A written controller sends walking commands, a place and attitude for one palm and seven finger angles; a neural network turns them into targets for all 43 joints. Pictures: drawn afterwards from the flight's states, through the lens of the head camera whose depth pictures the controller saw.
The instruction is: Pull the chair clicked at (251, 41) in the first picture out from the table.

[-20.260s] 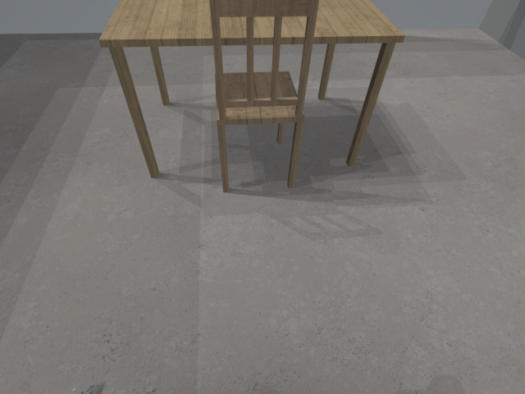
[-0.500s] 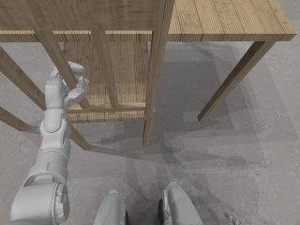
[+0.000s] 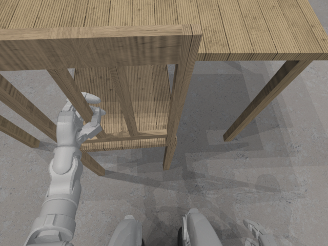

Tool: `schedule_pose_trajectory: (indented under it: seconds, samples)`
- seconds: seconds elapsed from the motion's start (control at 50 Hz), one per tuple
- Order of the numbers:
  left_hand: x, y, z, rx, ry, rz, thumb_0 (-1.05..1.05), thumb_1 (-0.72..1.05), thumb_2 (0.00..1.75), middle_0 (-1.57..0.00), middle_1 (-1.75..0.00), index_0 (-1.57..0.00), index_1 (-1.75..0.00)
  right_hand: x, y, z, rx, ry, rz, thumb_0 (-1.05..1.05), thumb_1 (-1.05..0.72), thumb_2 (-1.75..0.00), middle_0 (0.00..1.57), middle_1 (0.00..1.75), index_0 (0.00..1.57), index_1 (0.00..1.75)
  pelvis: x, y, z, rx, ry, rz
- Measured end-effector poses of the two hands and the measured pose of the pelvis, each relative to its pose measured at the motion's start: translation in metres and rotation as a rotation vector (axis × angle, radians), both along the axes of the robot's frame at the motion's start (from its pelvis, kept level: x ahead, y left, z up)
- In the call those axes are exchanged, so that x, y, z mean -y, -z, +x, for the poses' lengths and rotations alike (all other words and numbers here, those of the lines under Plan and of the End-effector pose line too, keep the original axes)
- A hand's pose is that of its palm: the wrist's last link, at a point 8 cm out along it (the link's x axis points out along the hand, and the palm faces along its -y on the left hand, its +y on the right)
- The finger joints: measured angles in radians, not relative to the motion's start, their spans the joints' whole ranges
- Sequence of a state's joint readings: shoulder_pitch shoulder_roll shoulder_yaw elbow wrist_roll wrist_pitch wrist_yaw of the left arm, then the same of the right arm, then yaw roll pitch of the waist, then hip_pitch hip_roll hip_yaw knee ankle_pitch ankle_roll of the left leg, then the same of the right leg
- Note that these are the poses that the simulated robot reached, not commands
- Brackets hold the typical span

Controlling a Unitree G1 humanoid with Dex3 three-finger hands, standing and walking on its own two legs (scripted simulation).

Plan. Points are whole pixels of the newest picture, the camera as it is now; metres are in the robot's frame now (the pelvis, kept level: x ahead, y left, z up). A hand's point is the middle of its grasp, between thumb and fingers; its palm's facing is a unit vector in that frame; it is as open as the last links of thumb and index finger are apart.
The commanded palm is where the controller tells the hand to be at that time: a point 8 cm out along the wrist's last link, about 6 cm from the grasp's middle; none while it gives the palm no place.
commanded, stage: step backward, pulling the chair out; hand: left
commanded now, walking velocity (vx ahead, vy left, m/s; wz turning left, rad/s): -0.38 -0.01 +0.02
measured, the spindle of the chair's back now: (85, 111) +0.42 +0.18 +0.03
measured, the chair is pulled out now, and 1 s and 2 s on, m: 0.02 0.10 0.28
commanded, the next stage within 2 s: none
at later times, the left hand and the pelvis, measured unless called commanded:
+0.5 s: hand (95, 126) +0.38 +0.15 +0.02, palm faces +0.02 -0.99 -0.12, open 5.2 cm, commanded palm +0.35 +0.20 +0.02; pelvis +0.01 +0.02 +0.09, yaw -1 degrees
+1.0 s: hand (101, 156) +0.31 +0.13 +0.02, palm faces +0.03 -0.99 -0.13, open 5.2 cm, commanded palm +0.30 +0.18 +0.03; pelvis -0.05 +0.01 +0.09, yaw -2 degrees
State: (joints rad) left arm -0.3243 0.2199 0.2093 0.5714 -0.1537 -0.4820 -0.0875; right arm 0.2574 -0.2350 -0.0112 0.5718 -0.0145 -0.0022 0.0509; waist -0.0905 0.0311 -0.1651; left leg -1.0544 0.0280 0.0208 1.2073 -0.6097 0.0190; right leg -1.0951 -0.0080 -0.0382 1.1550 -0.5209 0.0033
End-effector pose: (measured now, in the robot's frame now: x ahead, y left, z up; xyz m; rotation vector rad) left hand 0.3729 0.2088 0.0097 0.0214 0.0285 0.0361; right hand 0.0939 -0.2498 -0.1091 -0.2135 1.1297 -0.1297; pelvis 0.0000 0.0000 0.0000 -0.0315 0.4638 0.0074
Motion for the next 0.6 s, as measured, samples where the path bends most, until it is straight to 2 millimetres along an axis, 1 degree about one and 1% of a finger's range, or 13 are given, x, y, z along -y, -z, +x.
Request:
schedule_pose_trajectory:
  seconds: [0.04,0.06,0.1,0.18,0.26,0.34,0.4,0.46,0.6]
  samples:
    - [0.0,-0.002,0.0,-0.012,-0.003,0.023,0.01,0.74,0.77,-0.45,-1.45,-0.42,-1.45,-0.001,0.0,0.005,-0.002,0.005,-0.002,0.0,-0.91,-0.9,0.2,0.3,0.2,0.3,0.0,-0.002,0.0,0.018,-0.003,0.002]
    - [-0.001,-0.005,0.0,-0.049,-0.004,0.059,0.01,0.72,0.77,-0.45,-1.45,-0.43,-1.45,-0.002,-0.004,0.007,-0.013,0.021,-0.007,0.0,-0.91,-0.9,0.2,0.3,0.2,0.3,0.0,-0.007,0.0,0.047,-0.007,0.004]
    - [-0.001,-0.011,-0.001,-0.15,-0.012,0.113,0.0,0.7,0.77,-0.46,-1.44,-0.44,-1.45,-0.006,-0.016,0.01,-0.029,0.048,-0.015,0.0,-0.91,-0.9,0.2,0.3,0.2,0.3,-0.001,-0.023,0.001,0.092,-0.015,0.008]
    - [0.002,-0.02,-0.004,-0.317,-0.083,0.074,0.01,0.71,0.77,-0.37,-1.3,-0.46,-1.45,-0.014,-0.047,0.012,-0.044,0.071,-0.028,0.0,-0.91,-0.9,0.2,0.3,0.2,0.3,-0.004,-0.055,0.01,0.143,-0.018,0.011]
    - [0.003,-0.025,-0.003,-0.407,-0.1,0.041,0.04,0.71,0.76,-0.32,-1.21,-0.48,-1.45,-0.012,-0.074,0.009,-0.058,0.079,-0.063,0.0,-0.91,-0.9,0.2,0.3,0.2,0.3,-0.007,-0.077,0.014,0.183,-0.024,0.01]
    - [0.002,-0.028,-0.001,-0.452,-0.066,0.057,0.05,0.71,0.76,-0.31,-1.17,-0.49,-1.45,-0.003,-0.093,-0.002,-0.064,0.1,-0.116,0.0,-0.9,-0.9,0.2,0.3,0.2,0.3,-0.012,-0.088,0.013,0.218,-0.029,-0.005]
    - [0.002,-0.029,-0.003,-0.458,-0.039,0.071,0.05,0.71,0.75,-0.31,-1.17,-0.49,-1.45,0.003,-0.1,-0.013,-0.071,0.122,-0.143,0.0,-0.9,-0.9,0.2,0.3,0.2,0.3,-0.016,-0.091,0.011,0.241,-0.02,-0.011]
    - [0.002,-0.029,-0.005,-0.457,-0.023,0.081,0.04,0.71,0.74,-0.32,-1.18,-0.5,-1.45,0.005,-0.102,-0.026,-0.085,0.136,-0.15,0.0,-0.9,-0.9,0.2,0.3,0.2,0.3,-0.019,-0.092,0.009,0.266,-0.002,-0.008]
    - [0.007,-0.029,-0.018,-0.458,-0.025,0.093,0.03,0.7,0.74,-0.32,-1.17,-0.5,-1.45,-0.004,-0.091,-0.053,-0.125,0.167,-0.089,0.0,-0.9,-0.9,0.2,0.3,0.2,0.3,-0.015,-0.094,0.003,0.302,0.036,-0.006]
